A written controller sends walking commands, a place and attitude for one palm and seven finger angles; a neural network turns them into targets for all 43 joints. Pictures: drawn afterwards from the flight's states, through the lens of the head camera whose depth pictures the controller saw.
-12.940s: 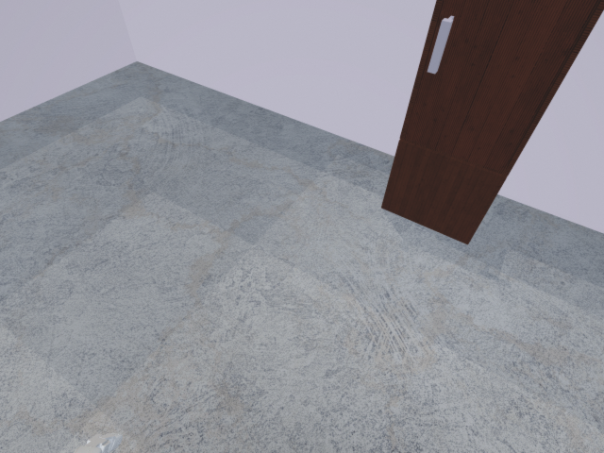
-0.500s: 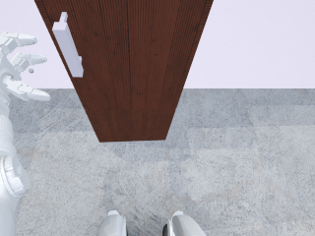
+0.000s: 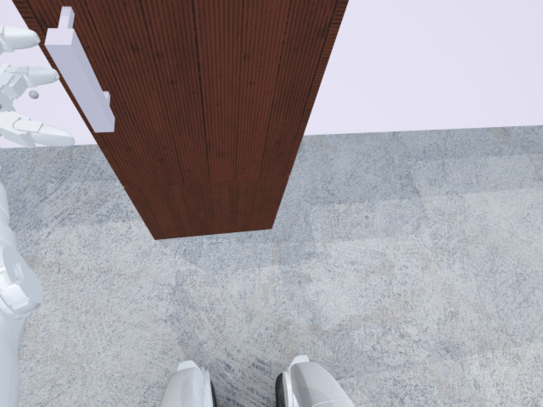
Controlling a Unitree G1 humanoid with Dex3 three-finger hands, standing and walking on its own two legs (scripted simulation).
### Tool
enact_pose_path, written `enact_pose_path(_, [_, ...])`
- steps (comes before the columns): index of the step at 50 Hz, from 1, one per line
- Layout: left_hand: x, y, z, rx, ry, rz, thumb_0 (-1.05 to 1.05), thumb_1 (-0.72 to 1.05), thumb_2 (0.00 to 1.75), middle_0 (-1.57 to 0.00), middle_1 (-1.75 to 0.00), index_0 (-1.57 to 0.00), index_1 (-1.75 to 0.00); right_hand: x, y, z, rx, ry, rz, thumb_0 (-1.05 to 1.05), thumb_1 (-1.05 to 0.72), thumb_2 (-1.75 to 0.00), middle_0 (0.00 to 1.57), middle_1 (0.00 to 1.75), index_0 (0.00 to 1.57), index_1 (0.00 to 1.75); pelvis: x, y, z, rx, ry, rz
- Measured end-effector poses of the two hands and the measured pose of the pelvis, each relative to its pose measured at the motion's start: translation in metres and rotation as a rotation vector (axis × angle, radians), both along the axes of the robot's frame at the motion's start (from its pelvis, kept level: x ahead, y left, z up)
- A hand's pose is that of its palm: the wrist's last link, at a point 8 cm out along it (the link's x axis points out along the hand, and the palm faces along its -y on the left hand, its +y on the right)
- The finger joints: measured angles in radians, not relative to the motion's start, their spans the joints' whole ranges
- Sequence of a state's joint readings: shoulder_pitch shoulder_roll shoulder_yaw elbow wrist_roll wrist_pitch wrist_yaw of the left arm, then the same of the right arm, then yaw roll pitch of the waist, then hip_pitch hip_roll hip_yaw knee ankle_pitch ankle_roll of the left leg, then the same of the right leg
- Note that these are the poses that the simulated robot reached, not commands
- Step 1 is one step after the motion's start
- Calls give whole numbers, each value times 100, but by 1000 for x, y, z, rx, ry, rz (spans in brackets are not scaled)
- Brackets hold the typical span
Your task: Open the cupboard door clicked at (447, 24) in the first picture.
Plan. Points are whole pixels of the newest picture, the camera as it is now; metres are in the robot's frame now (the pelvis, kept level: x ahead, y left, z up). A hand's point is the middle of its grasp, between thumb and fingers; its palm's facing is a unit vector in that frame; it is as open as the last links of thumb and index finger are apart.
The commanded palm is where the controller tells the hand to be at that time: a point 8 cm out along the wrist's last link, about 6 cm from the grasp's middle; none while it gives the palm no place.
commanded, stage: move the hooked fingers beside the handle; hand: left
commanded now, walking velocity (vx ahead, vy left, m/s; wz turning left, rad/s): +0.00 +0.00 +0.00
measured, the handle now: (87, 74) +0.56 +0.21 +0.09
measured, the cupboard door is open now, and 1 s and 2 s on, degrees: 0 0 0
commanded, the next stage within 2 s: slide the fingers in behind the handle in 0.60 s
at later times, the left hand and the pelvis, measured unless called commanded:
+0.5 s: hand (30, 104) +0.51 +0.26 +0.09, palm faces +0.03 -1.00 -0.02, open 14.0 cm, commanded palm +0.49 +0.30 +0.09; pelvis +0.00 -0.01 +0.00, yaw +1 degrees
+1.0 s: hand (44, 98) +0.51 +0.25 +0.10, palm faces +0.01 -1.00 +0.00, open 14.0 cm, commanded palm +0.49 +0.29 +0.09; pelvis +0.00 +0.00 +0.00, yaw +0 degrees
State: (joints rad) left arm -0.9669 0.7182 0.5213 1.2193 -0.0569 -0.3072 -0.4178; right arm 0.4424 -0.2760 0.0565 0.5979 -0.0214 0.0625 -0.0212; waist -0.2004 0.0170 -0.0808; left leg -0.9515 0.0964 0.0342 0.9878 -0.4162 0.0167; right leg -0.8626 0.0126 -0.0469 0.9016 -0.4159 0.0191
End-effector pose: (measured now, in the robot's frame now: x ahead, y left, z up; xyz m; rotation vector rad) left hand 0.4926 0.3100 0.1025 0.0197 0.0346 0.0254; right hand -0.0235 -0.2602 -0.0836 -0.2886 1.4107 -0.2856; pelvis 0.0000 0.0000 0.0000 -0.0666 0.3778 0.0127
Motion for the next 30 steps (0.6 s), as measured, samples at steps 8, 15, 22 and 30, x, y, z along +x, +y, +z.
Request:
enact_pose_path(8, [-9,11,3,17,-17,29,-1,-49,30,-30,-120,-30,-120,12,-2,0,9,-11,0,0,-90,-90,21,30,21,30,5,-3,2,-1,-12,2])
enact_pose_path(15, [-18,14,5,9,0,8,-1,-50,30,-30,-120,-30,-120,28,-9,-1,0,-35,34,0,-90,-90,21,30,21,30,6,-5,2,-2,-21,18])
enact_pose_path(22, [-15,7,-4,-4,8,0,-1,-50,30,-30,-120,-30,-120,38,-16,-2,-25,-61,62,0,-90,-90,21,30,21,30,1,-7,-1,-4,-13,26])
enact_pose_path(30, [-1,4,-4,13,-15,9,-1,-50,30,-30,-120,-30,-120,26,-15,-5,-32,-42,43,0,-91,-90,21,30,21,30,-3,-8,-6,-8,9,22])
